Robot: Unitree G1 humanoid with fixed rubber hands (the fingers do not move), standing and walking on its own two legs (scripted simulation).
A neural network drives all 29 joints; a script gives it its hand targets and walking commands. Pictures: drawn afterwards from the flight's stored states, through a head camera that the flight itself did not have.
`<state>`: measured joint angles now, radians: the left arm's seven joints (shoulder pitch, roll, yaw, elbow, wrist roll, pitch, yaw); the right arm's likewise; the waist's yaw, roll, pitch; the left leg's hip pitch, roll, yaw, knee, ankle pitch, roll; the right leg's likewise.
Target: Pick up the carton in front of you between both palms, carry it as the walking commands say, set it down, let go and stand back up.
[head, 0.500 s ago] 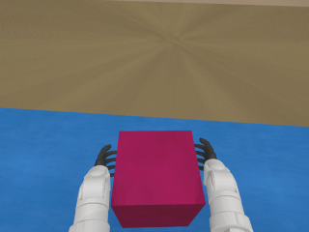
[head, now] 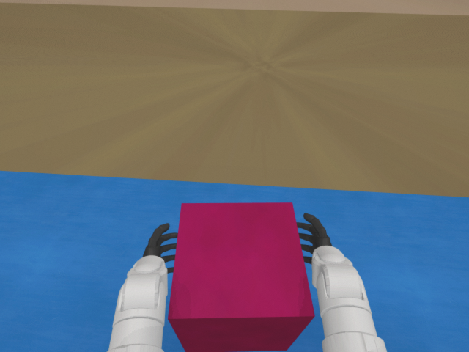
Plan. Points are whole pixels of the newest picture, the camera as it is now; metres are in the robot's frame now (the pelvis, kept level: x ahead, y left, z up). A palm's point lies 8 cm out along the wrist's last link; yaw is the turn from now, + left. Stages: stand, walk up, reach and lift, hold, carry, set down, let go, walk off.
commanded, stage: reach and lift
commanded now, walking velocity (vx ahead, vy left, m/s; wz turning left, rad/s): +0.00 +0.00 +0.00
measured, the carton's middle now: (236, 280) +0.30 +0.00 -0.06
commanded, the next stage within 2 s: hold in 0.18 s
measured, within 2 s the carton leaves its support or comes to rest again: neither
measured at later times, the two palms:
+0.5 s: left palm (152, 267) +0.27 +0.14 +0.04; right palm (328, 256) +0.28 -0.15 +0.05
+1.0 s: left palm (152, 262) +0.28 +0.14 +0.05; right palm (327, 253) +0.29 -0.15 +0.06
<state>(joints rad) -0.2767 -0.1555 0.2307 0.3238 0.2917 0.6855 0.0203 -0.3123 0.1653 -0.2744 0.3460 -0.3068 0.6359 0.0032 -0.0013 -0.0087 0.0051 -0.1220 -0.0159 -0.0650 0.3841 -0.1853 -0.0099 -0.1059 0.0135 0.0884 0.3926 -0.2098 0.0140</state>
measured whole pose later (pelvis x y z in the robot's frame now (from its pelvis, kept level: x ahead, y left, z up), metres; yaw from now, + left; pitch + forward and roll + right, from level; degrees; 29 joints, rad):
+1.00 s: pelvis -0.01 +0.00 +0.00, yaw +0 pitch -8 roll +0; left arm -0.29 -0.16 0.21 0.27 0.30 0.78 0.01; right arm -0.32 0.17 -0.26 0.28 -0.31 0.73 0.01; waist 0.00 -0.01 0.01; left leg -0.06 -0.02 -0.06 0.36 -0.17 -0.01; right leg -0.04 0.01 0.09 0.37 -0.20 0.01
